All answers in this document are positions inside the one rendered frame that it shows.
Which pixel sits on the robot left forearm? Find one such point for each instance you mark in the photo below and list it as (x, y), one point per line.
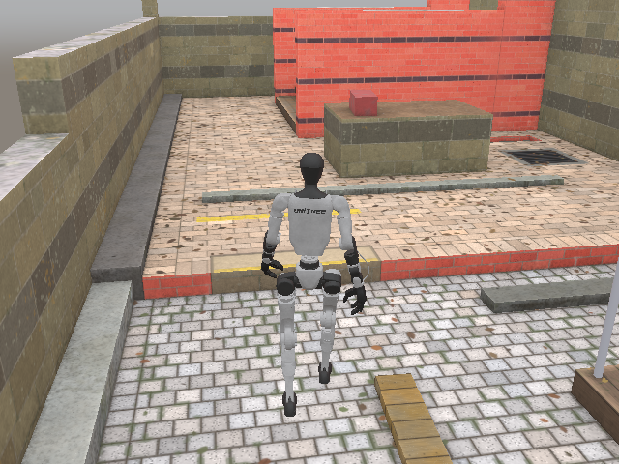
(268, 251)

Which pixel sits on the robot left hand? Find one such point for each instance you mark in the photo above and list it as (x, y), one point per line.
(275, 264)

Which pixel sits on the robot right forearm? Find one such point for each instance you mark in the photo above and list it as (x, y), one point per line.
(353, 265)

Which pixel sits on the robot left upper arm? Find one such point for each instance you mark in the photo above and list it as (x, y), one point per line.
(280, 203)

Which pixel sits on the robot right thigh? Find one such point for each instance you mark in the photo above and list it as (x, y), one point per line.
(331, 284)

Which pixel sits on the robot thigh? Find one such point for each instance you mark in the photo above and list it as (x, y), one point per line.
(286, 294)
(331, 284)

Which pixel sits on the robot left thigh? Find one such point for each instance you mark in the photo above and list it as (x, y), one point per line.
(286, 294)

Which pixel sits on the robot right hand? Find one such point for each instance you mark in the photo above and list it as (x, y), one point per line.
(361, 298)

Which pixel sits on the robot right upper arm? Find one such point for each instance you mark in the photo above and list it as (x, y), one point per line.
(341, 205)

